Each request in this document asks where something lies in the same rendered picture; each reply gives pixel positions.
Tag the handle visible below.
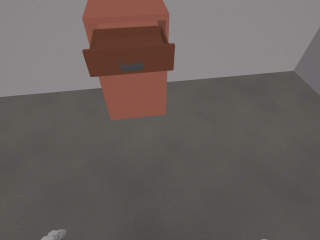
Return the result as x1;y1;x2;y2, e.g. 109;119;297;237
120;60;143;72

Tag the cabinet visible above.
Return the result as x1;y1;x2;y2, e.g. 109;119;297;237
82;0;170;121

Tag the robot left hand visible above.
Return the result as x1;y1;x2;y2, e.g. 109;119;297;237
41;229;67;240

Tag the drawer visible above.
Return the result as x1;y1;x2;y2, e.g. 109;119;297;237
82;25;175;77

